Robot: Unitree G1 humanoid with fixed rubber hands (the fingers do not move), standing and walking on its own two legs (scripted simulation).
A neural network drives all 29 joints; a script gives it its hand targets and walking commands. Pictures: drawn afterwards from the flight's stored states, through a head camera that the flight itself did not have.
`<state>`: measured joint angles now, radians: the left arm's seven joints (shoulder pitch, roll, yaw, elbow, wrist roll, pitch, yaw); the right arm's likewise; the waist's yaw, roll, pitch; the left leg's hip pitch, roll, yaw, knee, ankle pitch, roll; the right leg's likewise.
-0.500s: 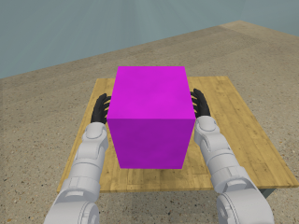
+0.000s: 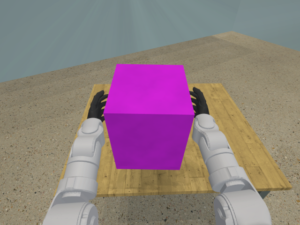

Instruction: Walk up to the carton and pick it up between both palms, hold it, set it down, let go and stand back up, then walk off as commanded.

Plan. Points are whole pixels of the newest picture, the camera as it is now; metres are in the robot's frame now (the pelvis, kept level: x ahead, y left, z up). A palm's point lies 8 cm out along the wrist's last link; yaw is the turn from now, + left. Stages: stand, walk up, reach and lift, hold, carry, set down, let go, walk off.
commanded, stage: reach and lift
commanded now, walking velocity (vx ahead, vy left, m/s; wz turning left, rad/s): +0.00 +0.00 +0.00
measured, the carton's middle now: (149, 118) +0.42 +0.01 +0.11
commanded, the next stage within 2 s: hold in 1.00 s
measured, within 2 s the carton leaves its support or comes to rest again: neither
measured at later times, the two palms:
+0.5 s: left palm (93, 113) +0.37 +0.15 +0.17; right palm (202, 108) +0.39 -0.14 +0.18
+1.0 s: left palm (93, 107) +0.36 +0.15 +0.20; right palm (207, 104) +0.38 -0.14 +0.20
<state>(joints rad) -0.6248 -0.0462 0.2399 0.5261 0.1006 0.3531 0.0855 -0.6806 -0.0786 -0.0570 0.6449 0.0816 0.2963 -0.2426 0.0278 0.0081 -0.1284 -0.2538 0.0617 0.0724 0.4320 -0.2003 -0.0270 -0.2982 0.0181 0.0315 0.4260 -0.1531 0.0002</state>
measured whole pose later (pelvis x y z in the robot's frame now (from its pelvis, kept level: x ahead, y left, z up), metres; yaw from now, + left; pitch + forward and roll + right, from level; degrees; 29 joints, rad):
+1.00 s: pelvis +0.00 +0.00 +0.00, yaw +0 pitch -2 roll +0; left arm -0.67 -0.03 0.26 0.39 0.18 0.55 0.04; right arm -0.74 -0.07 -0.06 0.57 0.12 0.40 -0.26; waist 0.00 0.00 -0.11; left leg -0.17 0.06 0.07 0.42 -0.20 -0.03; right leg -0.22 0.02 0.03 0.42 -0.16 0.00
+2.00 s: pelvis -0.01 +0.00 +0.00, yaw +0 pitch -4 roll +0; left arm -0.69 -0.03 0.28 0.32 0.24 0.64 -0.01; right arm -0.75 -0.07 -0.05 0.53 0.13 0.43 -0.28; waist -0.02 0.00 -0.09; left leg -0.14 0.06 0.07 0.40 -0.19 -0.03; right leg -0.20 0.02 0.03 0.42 -0.15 0.00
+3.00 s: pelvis -0.01 -0.01 +0.00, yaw +0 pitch -5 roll +1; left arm -0.68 -0.04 0.30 0.27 0.27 0.66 -0.03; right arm -0.73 -0.06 -0.04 0.51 0.13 0.39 -0.28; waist -0.03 -0.01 -0.06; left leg -0.10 0.06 0.07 0.37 -0.18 -0.03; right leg -0.16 0.02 0.03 0.41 -0.15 0.00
